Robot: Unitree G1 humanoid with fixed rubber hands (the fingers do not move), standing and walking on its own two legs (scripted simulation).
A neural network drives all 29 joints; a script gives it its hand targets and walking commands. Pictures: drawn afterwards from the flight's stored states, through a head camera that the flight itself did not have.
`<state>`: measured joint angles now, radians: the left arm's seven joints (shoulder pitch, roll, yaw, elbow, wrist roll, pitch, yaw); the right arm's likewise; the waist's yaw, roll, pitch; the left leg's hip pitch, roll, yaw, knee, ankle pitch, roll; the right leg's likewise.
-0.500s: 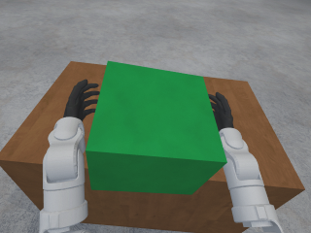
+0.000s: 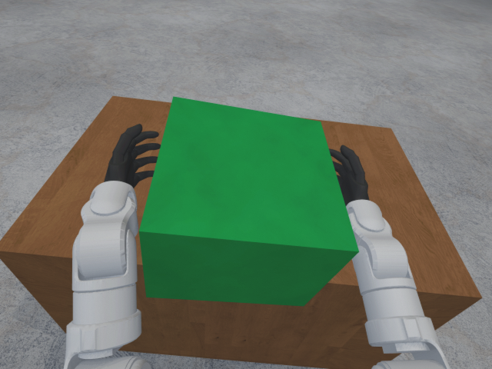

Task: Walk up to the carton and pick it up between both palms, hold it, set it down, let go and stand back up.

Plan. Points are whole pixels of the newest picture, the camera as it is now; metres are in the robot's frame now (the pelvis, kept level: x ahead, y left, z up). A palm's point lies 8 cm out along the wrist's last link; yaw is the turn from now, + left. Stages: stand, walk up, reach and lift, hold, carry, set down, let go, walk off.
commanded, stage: hold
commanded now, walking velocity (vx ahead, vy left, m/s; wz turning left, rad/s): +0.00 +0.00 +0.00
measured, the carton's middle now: (239, 203) +0.35 +0.00 +0.12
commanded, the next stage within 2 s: set down in 1.94 s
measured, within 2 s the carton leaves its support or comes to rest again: neither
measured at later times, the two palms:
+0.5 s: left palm (118, 184) +0.33 +0.17 +0.18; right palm (351, 197) +0.34 -0.17 +0.16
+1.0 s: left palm (126, 178) +0.34 +0.16 +0.18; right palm (353, 194) +0.35 -0.18 +0.16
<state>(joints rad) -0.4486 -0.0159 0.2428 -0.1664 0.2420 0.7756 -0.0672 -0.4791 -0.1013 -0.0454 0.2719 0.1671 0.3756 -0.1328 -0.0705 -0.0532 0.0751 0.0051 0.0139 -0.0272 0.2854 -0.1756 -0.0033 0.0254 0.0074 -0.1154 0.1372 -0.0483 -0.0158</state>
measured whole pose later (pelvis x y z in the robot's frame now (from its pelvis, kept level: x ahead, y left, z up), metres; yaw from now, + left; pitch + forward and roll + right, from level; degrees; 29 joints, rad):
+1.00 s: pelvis +0.00 -0.01 +0.00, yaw +0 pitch -6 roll -1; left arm -0.46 -0.01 0.25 -0.14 0.24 0.77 -0.07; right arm -0.49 -0.10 -0.05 0.29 0.16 0.38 -0.13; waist -0.07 -0.06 0.07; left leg 0.01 0.02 -0.03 0.27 -0.17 -0.01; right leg 0.02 0.01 -0.12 0.14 -0.05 -0.02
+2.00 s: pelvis +0.00 +0.00 +0.00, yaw +0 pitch -7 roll -1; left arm -0.44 -0.02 0.24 -0.19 0.24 0.78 -0.06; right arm -0.48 -0.11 -0.04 0.26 0.17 0.38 -0.13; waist -0.07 -0.05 0.07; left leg 0.02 0.01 -0.03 0.28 -0.17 0.00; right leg 0.04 0.01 -0.11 0.13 -0.04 -0.02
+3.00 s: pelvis +0.05 +0.01 +0.00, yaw +0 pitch -4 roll -2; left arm -0.34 -0.07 0.18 0.11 0.24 0.35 0.01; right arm -0.39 -0.11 -0.08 0.54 0.07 -0.03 -0.07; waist -0.08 -0.03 0.07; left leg 0.04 0.01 -0.03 0.25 -0.22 0.00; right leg 0.08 0.00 -0.12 0.08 -0.08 0.01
